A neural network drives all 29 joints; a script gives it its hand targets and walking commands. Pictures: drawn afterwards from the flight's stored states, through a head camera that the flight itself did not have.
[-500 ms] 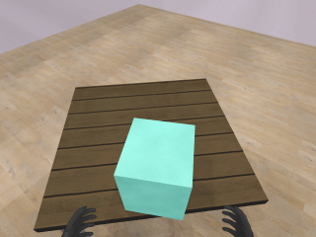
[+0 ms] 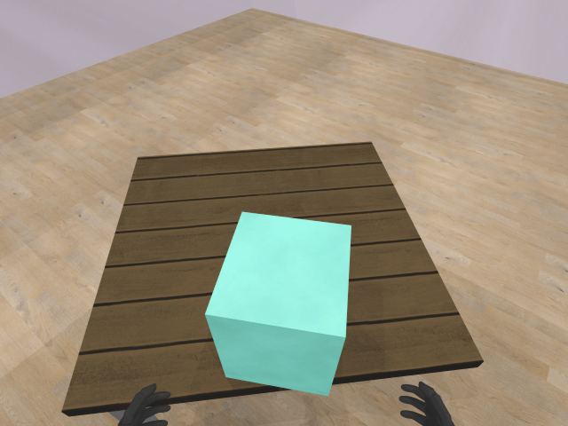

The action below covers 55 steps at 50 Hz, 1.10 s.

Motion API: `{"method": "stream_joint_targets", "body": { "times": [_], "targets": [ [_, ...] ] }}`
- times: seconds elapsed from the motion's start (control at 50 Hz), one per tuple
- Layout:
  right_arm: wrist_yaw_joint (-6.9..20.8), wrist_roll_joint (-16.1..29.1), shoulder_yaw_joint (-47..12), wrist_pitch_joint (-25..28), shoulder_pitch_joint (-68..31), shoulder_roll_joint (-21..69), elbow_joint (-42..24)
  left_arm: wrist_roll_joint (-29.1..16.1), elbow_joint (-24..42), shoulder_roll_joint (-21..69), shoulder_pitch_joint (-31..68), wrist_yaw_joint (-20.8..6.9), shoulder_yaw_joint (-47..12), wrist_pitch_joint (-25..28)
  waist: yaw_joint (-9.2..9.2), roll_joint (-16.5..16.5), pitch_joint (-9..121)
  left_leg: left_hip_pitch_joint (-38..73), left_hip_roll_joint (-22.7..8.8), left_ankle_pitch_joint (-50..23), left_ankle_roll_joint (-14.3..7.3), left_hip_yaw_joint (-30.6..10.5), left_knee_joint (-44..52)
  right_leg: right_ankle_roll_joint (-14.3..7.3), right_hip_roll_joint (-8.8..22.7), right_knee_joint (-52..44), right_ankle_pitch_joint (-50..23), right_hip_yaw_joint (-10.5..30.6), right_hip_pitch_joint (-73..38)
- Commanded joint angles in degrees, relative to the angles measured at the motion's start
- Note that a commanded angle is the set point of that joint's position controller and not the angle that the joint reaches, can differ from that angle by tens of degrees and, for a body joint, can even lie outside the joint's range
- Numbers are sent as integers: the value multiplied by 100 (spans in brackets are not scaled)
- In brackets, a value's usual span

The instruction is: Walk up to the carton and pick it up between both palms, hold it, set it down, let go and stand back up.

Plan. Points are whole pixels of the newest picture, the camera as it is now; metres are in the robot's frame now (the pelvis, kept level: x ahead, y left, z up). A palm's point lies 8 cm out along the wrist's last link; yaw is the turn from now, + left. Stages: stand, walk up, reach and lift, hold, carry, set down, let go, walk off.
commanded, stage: set down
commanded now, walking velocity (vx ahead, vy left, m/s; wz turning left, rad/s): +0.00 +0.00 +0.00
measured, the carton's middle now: (285, 304) +0.37 +0.00 -0.10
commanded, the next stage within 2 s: let go in 0.20 s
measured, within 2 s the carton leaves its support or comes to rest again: neither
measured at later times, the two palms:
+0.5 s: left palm out of the picture +0.15 +0.23 -0.09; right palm out of the picture +0.13 -0.22 -0.09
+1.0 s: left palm out of the picture +0.17 +0.25 -0.07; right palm out of the picture +0.11 -0.27 -0.09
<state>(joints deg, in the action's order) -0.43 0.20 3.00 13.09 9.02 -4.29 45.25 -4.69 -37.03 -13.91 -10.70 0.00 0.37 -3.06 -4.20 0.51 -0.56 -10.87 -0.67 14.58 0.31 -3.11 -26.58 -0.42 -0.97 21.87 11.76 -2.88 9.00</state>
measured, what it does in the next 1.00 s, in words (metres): stands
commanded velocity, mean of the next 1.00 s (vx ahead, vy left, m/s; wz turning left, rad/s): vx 0.00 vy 0.00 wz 0.00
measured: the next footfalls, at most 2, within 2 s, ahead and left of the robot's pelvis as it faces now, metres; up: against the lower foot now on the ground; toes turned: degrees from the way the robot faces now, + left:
none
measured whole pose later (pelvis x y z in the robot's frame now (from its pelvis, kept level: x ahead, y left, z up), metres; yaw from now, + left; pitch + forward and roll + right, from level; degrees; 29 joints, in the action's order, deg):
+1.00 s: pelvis +0.00 +0.00 +0.00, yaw +0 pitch -2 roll -1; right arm 0.1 -1.0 2.1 1.1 9.0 -14.9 45.3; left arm -0.5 -34.9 -17.5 -10.7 0.5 0.4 -0.3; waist -3.4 0.5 -1.4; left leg -10.5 -0.6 14.4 0.4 -3.1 -26.7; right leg -0.7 -0.9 23.5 12.3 -2.9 9.4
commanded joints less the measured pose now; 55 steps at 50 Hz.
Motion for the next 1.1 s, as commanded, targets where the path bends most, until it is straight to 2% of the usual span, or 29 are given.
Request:
{"method": "stream_joint_targets", "body": {
  "times": [0.0,0.04,0.1,0.12,0.18,0.2,0.32,0.42,0.48,0.52,0.54,0.56,0.6,0.62,0.66,0.68,0.7,0.74,0.78,0.8,0.82,0.84,0.92,0.94,0.98,1.0,1.02,1.06,1.08],
  "targets": [
    [137,-243,129,144,-593,-1176,-801,413,1097,-255,685,88,153,-19,646,320,293,721,21,-1312,347,750,708,-48,-143,-145,-462,13,-118],
    [105,-180,97,153,-505,-1134,-1049,327,1408,-357,567,66,234,24,634,146,403,835,55,-1449,317,823,660,0,-96,-200,-664,81,-150],
    [159,-236,161,108,-673,-1232,-848,447,1116,-172,635,94,207,-109,625,331,166,720,3,-1345,345,784,756,-54,-134,-171,-539,21,-195],
    [190,-310,217,61,-747,-1352,-836,445,1091,-239,570,102,180,-162,648,148,224,628,-15,-1133,300,773,740,-69,-150,-189,-320,36,-166],
    [233,-292,229,52,-724,-1319,-832,492,1268,-244,564,152,257,-183,730,208,229,633,25,-1227,316,843,773,-52,-123,-113,-439,27,-168],
    [224,-290,209,55,-716,-1308,-878,447,1343,-296,692,155,238,-157,647,168,201,565,20,-1135,299,834,752,-14,-132,-120,-418,52,-243],
    [301,-382,281,-52,-848,-1357,-728,527,1231,-211,678,209,192,-259,695,147,-47,520,29,-836,302,833,850,-25,-117,-151,-89,-22,-60],
    [352,-331,287,-63,-760,-1443,-636,513,1241,-112,583,230,148,-279,724,165,151,606,9,-1029,277,805,804,-33,-140,-117,-316,-22,-40],
    [275,-350,260,9,-653,-1402,-893,476,1397,-262,495,176,262,-210,751,-67,202,618,66,-1145,186,840,731,28,-103,-145,-542,46,-91],
    [284,-269,232,50,-730,-1319,-911,433,1566,-299,605,200,258,-201,718,78,285,629,89,-1183,224,834,729,45,-58,-150,-683,73,-178],
    [276,-232,200,35,-576,-1426,-887,362,1604,-273,520,194,247,-177,707,-48,278,659,36,-1318,217,808,711,30,-109,-140,-728,57,-184],
    [306,-284,231,11,-634,-1421,-583,470,1422,-240,539,205,155,-226,672,82,225,738,39,-1267,218,770,706,2,-112,-166,-621,47,-102],
    [265,-277,227,21,-576,-1486,-857,394,1349,-265,427,162,203,-228,680,-182,316,771,19,-1283,133,767,693,2,-113,-213,-756,93,-210],
    [287,-327,231,-6,-655,-1537,-602,440,1270,-312,481,181,183,-278,676,-92,224,724,18,-1163,150,701,705,-9,-109,-208,-571,102,-173],
    [252,-253,232,16,-593,-1444,-903,369,1655,-408,525,190,259,-208,707,-28,398,702,27,-1314,140,749,700,2,-86,-185,-731,124,-330],
    [24,-318,239,-492,-109,-2360,-285,600,624,-1208,77,259,493,164,589,492,547,81,-364,-2180,-69,-156,105,-114,573,274,-1553,734,-397],
    [-39,-322,219,-720,-17,-2147,-320,680,581,-1526,130,228,533,303,438,285,457,0,-390,-1733,-32,22,164,-107,636,302,-1270,697,-346],
    [-78,-297,96,-873,-168,-2073,-292,744,380,-1214,60,178,470,308,472,36,339,-190,-460,-946,-149,-208,321,-113,526,181,-525,640,-216],
    [-76,-280,55,-995,-134,-2153,-298,789,390,-1276,151,114,396,416,453,119,181,-369,-333,-336,-110,-136,475,-85,501,-22,-219,673,-128],
    [-72,-275,82,-996,-159,-2228,-258,777,317,-1187,114,116,371,435,441,130,157,-405,-295,-304,-131,-132,457,-70,563,-53,-395,696,-264],
    [-92,-274,54,-1027,-96,-2142,-224,792,324,-1227,194,105,371,490,421,-247,101,-374,-366,-296,-170,-236,478,-110,535,-40,-340,682,-134],
    [-76,-281,85,-1033,-47,-2346,-199,789,381,-1234,153,68,351,523,404,168,121,-362,-318,-167,-146,-170,442,-100,542,-80,-344,705,-131],
    [37,-260,48,-1065,-115,-2375,-120,758,253,-1385,152,44,406,574,445,-14,152,-341,-337,-154,-193,-238,402,-163,582,-92,-139,775,-88],
    [11,-213,51,-1084,-52,-2396,-161,770,262,-1463,103,50,376,569,364,-138,173,-254,-360,-117,-202,-248,437,-132,590,-53,-162,724,-30],
    [8,-252,56,-1145,-130,-2494,-130,729,220,-1446,88,56,375,575,447,200,291,-222,-392,-457,-217,-237,436,-160,589,39,-404,689,-150],
    [1,-264,19,-1131,-155,-2498,-134,740,204,-1559,133,58,389,574,396,17,165,-332,-378,-344,-202,-237,487,-140,553,49,-280,735,-178],
    [28,-247,36,-1133,-232,-2505,-181,721,211,-1590,127,56,392,585,464,76,131,-444,-410,-434,-232,-266,445,-151,607,27,-451,708,-253],
    [19,-215,15,-1108,-206,-2517,-169,764,217,-1566,208,53,379,582,401,26,295,-149,-406,-707,-189,-253,424,-150,628,12,-671,724,-211],
    [30,-213,72,-1109,-169,-2594,-196,769,199,-1564,195,73,396,579,397,226,284,-186,-393,-705,-166,-271,432,-166,566,-33,-769,742,-308]
  ]
}}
